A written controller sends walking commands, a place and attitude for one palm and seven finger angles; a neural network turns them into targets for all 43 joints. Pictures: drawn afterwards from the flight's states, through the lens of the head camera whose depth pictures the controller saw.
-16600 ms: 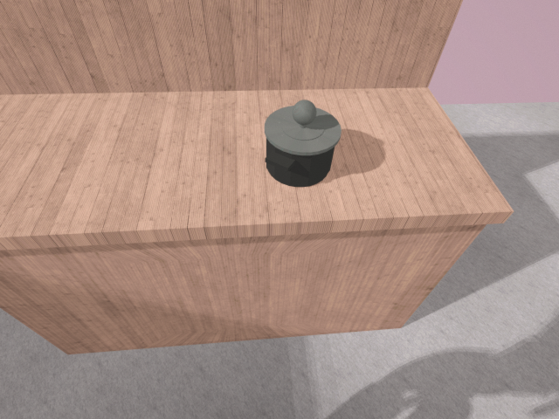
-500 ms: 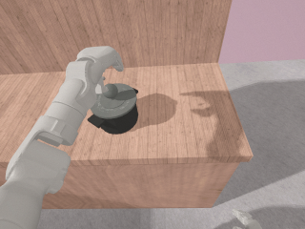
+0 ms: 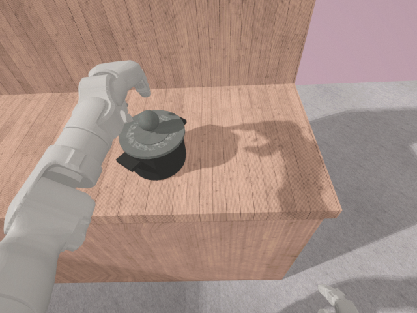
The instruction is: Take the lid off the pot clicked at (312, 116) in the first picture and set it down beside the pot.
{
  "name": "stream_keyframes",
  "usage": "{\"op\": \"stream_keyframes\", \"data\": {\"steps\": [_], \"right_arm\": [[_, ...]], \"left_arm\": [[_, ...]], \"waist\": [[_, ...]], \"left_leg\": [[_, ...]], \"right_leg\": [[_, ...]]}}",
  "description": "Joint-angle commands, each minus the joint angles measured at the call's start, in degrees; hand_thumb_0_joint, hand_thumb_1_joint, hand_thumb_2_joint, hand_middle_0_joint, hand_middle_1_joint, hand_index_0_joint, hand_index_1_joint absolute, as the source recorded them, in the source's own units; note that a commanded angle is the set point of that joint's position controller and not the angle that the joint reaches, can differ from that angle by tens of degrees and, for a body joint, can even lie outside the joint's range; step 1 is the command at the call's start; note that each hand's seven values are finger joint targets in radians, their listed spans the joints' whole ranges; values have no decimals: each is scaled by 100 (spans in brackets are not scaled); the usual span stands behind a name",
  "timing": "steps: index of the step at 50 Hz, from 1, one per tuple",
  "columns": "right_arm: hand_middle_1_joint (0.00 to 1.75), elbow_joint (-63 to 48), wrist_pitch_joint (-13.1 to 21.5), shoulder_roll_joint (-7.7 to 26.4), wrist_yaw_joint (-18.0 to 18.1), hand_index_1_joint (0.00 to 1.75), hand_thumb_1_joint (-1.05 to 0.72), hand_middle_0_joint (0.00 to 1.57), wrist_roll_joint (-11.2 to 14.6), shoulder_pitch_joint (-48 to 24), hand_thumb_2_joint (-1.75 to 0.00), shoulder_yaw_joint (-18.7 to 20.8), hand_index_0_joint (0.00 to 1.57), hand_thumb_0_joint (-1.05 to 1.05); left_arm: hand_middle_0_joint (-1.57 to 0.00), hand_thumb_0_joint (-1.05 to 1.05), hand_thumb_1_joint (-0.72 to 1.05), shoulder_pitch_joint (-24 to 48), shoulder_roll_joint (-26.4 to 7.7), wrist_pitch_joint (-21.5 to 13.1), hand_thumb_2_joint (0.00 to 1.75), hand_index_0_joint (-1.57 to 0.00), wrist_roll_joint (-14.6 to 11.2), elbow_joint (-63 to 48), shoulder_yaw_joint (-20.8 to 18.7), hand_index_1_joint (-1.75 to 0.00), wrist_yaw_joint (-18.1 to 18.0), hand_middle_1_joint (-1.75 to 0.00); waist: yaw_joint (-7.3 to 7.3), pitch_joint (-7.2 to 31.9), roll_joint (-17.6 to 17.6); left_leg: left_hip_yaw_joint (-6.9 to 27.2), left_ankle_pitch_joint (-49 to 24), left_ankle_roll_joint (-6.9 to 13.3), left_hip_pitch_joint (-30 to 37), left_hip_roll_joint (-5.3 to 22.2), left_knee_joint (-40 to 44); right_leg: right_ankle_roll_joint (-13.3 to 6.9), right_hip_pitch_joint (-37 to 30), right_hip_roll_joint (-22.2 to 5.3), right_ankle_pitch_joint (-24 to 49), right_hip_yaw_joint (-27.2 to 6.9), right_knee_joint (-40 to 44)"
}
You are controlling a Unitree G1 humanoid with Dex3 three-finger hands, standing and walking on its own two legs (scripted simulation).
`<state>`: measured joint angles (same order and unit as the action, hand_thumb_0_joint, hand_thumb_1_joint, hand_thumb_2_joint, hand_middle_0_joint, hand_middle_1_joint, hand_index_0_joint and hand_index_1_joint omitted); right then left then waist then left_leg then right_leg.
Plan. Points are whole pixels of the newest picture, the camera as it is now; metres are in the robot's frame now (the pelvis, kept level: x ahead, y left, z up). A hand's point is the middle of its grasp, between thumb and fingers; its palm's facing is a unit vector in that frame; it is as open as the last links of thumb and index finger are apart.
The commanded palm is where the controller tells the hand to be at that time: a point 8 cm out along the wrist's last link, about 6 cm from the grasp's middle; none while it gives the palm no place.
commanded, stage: lower the open fingers around the knob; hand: left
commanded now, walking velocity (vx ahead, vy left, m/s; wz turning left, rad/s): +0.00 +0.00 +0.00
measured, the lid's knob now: (148, 120) +0.50 +0.14 +0.09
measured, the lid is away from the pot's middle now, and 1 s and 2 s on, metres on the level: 0.00 0.00 0.00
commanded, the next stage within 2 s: close the fingers and squeeze the knob in 0.96 s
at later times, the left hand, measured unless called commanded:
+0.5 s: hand (137, 115) +0.47 +0.14 +0.14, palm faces -0.30 -0.05 -0.95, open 10.4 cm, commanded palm +0.46 +0.14 +0.19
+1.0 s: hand (146, 120) +0.48 +0.13 +0.11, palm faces -0.32 -0.04 -0.95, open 10.4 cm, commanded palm +0.47 +0.14 +0.17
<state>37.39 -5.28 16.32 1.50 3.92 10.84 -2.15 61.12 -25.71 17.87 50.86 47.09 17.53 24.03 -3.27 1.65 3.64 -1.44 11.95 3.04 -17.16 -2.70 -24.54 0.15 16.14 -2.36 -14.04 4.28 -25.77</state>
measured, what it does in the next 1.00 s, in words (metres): stands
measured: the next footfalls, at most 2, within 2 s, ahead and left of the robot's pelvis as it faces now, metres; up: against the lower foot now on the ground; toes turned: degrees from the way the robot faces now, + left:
none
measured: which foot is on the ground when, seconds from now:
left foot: down 0.00-1.00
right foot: down 0.00-1.00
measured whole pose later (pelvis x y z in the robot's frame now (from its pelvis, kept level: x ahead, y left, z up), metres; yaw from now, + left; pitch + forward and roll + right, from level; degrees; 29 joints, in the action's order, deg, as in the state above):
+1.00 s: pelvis +0.01 +0.00 +0.00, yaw -1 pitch +7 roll +0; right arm 39.7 -5.3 15.7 2.4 3.3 14.3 -0.7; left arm 56.2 -22.6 11.8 51.6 51.3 15.4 15.6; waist -4.5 2.8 4.0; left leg -2.6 13.4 3.1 -19.6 -2.0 -25.8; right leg 0.2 18.6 -1.6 -14.3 3.0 -26.0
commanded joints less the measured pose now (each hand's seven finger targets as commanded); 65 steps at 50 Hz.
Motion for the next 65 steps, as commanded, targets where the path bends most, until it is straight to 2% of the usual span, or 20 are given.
{"op": "stream_keyframes", "data": {"steps": [1,5,9,10,12,16,20,22,29,32,35,38,47,49,53,54,59,61,63,65], "right_arm": [[30,-855,296,587,2,30,-90,20,-37,-312,-90,264,20,0],[30,-625,261,704,66,30,-90,20,-41,-43,-90,251,20,0],[30,-571,197,636,32,30,-90,20,4,-100,-90,206,20,0],[30,-584,185,644,-5,30,-90,20,-8,-117,-90,233,20,0],[30,-640,168,642,-54,30,-90,20,-30,-116,-90,255,20,0],[30,-811,258,618,-37,30,-90,20,-80,-96,-90,301,20,0],[30,-594,190,663,-26,30,-90,20,-34,0,-90,310,20,0],[30,-539,172,639,-46,30,-90,20,-13,-13,-90,295,20,0],[30,-548,151,622,17,30,-90,20,-42,18,-90,294,20,0],[30,-531,186,589,45,30,-90,20,-52,57,-90,311,20,0],[30,-490,158,649,86,30,-90,20,-50,110,-90,292,20,0],[30,-475,144,602,68,30,-90,20,-32,82,-90,313,20,0],[30,-440,231,615,135,30,-90,20,-48,207,-90,345,20,0],[30,-399,196,616,114,30,-90,20,-34,200,-90,337,20,0],[30,-418,125,671,32,30,-90,20,-21,148,-90,340,20,0],[30,-442,99,673,28,30,-90,20,2,105,-90,321,20,0],[30,-520,154,626,50,30,-90,20,-35,72,-90,374,20,0],[30,-469,123,661,87,30,-90,20,-34,145,-90,345,20,0],[30,-426,82,648,107,30,-90,20,12,89,-90,295,20,0],[30,-437,90,651,108,30,-90,20,15,37,-90,314,20,0]], "left_arm": [[-82,0,-37,3206,-887,-326,151,-82,75,-2042,-321,-8,-145,-8],[-82,0,-37,3071,-1591,-407,151,-82,79,-1369,-981,-8,-311,-8],[-82,0,-37,2449,-1001,-313,151,-82,165,-558,-629,-8,-460,-8],[-82,0,-37,2490,-635,-320,151,-82,119,-713,-353,-8,-467,-8],[-82,0,-37,2565,-655,-281,151,-82,158,-943,-365,-8,-508,-8],[-82,0,-37,2913,-1277,-456,151,-82,142,-2056,-829,-8,-598,-8],[-82,0,-37,2502,-1078,-324,151,-82,123,-1142,-768,-8,-688,-8],[-82,0,-37,2548,-670,-252,151,-82,113,-919,-444,-8,-710,-8],[-82,0,-37,2630,-866,-355,151,-82,202,-961,-569,-8,-745,-8],[-82,0,-37,2807,-697,-455,151,-82,165,-972,-451,-8,-815,-8],[-82,0,-37,2588,-1081,-510,151,-82,142,-689,-817,-8,-915,-8],[-82,0,-37,2488,-506,-504,151,-82,179,-528,-347,-8,-950,-8],[-82,0,-37,2834,-1119,-637,151,-82,200,-797,-802,-8,-1109,-8],[-82,0,-37,2603,-835,-568,151,-82,212,-570,-583,-8,-1109,-8],[-82,0,-37,1959,-876,-400,151,-82,154,-156,-724,-8,-1040,-8],[-62,0,-18,1999,-779,-367,109,-62,132,-174,-605,-42,-1000,-42],[-58,0,-14,2644,-992,-500,110,-58,185,-1164,-686,-58,-951,-58],[-58,0,-12,2279,-1281,-510,110,-58,176,-703,-956,-63,-966,-63],[-57,0,-10,2234,-1036,-437,110,-57,179,-299,-726,-68,-972,-68],[-57,0,-7,2502,-856,-443,109,-57,171,-505,-574,-72,-981,-72]], "waist": [[-119,2817,-227],[-56,2355,-449],[10,1780,-586],[-31,1769,-386],[-7,2048,-284],[14,3126,-189],[-44,2302,-638],[-78,2026,-622],[-85,2385,-436],[-146,2379,-405],[-79,2305,-537],[-150,2199,-449],[-130,2699,-243],[-149,2516,-296],[-55,2225,-623],[-79,2145,-656],[-132,2730,-313],[-100,2499,-654],[-120,2043,-776],[-139,2054,-565]], "left_leg": [[519,-2149,158,1856,32,-107],[487,-1888,155,1458,43,9],[409,-1728,94,1097,107,96],[418,-1840,80,1156,100,84],[447,-1902,63,1332,127,53],[549,-2741,123,1914,150,-95],[456,-2297,123,1386,160,-30],[451,-2021,96,1310,161,25],[404,-1932,122,1431,125,-63],[422,-1925,125,1493,134,-92],[377,-1725,133,1183,132,-32],[349,-1809,122,1230,152,-82],[370,-1945,162,1415,142,-133],[332,-2023,153,1310,149,-135],[260,-1955,153,985,152,-125],[245,-1830,153,910,141,-100],[317,-2395,203,1492,154,-218],[296,-2146,213,1202,145,-161],[233,-1636,191,842,128,-45],[218,-1547,180,878,132,-39]], "right_leg": [[-208,-359,194,1960,-235,157],[-252,-388,204,1895,-187,216],[-244,-165,214,1722,-106,165],[-267,-36,199,1690,-98,175],[-256,-42,212,1644,-109,133],[-217,-500,203,2157,-215,80],[-218,-242,238,1953,-144,165],[-221,2,254,1730,-82,130],[-231,-120,233,1797,-158,111],[-226,-20,253,1744,-156,119],[-246,-220,232,1796,-189,130],[-230,1,244,1795,-164,92],[-226,-248,251,2026,-232,74],[-222,-172,254,2094,-213,68],[-204,-316,251,2227,-208,65],[-195,-296,241,2178,-207,78],[-184,-368,245,2418,-266,67],[-177,-487,264,2360,-249,100],[-180,-372,251,2154,-217,134],[-206,-271,225,2022,-232,147]]}}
